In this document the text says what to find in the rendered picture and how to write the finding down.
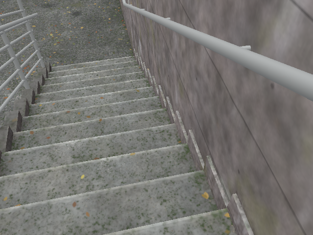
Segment stairs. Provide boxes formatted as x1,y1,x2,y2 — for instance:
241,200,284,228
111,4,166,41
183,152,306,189
0,56,237,235

